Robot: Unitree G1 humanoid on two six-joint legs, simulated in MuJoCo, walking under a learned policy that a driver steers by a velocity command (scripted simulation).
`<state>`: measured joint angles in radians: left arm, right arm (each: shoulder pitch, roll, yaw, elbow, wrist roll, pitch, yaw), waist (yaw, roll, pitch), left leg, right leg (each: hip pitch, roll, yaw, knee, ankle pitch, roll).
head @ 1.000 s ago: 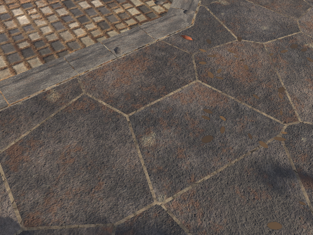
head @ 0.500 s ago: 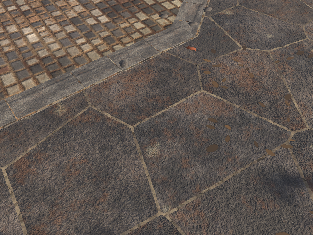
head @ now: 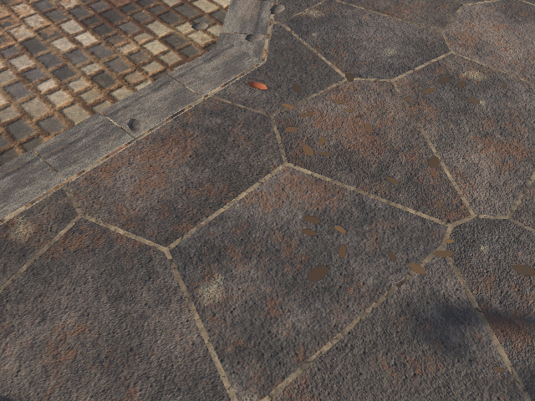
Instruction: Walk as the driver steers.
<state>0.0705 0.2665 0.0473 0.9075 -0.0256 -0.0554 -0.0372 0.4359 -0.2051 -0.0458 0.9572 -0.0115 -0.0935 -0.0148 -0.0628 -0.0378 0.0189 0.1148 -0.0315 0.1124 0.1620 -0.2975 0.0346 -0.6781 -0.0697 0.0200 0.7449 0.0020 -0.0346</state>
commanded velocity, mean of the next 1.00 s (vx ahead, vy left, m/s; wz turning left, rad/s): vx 0.49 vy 0.00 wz -0.25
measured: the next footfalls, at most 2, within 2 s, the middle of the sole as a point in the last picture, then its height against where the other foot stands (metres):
right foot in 0.16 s outside the picture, level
left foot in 0.66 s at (250, 353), level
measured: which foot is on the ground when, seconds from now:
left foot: down 0.00-0.16, up 0.18-0.64, down 0.66-1.00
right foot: up 0.00-0.14, down 0.16-0.68, up 0.70-1.00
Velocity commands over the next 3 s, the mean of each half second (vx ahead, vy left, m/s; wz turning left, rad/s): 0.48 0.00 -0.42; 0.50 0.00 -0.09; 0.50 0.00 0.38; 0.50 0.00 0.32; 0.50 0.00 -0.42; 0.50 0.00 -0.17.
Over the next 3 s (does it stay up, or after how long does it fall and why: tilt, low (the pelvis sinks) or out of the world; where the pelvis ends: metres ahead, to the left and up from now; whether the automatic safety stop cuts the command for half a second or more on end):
stays up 1.70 -0.14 0.01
